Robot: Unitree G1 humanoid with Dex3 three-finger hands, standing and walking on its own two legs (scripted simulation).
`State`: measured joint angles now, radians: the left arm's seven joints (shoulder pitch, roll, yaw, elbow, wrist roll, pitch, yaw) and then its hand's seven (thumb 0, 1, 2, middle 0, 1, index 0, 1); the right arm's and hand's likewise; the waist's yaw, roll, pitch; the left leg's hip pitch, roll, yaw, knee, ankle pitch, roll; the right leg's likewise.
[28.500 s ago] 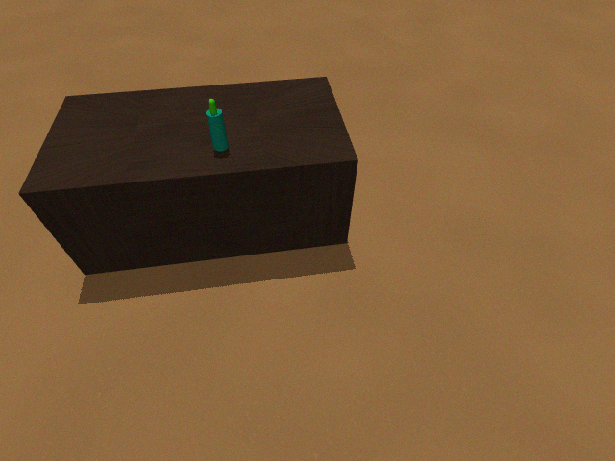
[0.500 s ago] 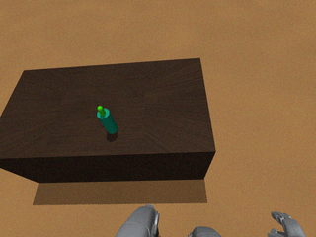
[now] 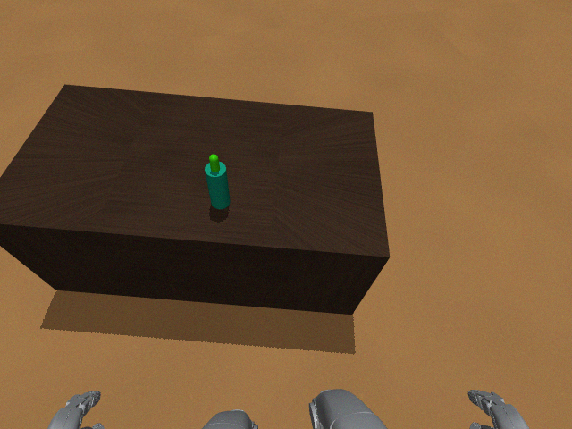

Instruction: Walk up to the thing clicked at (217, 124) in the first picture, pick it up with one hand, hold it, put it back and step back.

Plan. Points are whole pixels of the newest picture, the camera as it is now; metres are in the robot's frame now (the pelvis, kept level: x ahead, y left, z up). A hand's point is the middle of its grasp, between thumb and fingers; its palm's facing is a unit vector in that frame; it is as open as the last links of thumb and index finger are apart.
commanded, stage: step back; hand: left
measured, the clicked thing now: (217, 180) +0.68 +0.18 -0.23
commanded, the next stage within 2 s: none
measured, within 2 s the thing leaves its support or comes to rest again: neither
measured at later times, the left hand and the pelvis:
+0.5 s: hand out of the picture -0.08 +0.26 -0.12, palm faces -0.07 -0.89 -0.46, open 7.3 cm; pelvis -0.15 -0.01 +0.00, yaw -4 degrees
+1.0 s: hand out of the picture -0.19 +0.30 -0.16, palm faces -0.05 -0.93 -0.37, open 7.3 cm; pelvis -0.30 +0.04 +0.00, yaw -3 degrees
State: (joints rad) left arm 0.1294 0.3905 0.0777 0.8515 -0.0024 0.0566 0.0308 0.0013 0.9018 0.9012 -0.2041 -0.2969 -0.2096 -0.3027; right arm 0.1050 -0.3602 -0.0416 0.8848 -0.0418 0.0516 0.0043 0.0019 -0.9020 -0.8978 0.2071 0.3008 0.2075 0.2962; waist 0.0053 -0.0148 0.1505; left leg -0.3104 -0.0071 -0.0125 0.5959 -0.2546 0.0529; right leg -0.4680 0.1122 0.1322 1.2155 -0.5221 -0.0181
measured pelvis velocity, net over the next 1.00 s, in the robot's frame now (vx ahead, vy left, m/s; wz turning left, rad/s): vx -0.30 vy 0.04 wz -0.06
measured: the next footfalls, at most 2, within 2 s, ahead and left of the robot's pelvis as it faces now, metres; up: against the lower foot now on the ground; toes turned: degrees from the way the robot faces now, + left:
right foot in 0.28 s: -0.10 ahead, -0.13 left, +0.00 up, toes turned -5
left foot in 0.70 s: -0.20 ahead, +0.14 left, +0.00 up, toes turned -1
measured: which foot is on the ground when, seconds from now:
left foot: down 0.00-0.34, up 0.36-0.68, down 0.70-1.00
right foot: up 0.00-0.26, down 0.28-0.72, up 0.74-1.00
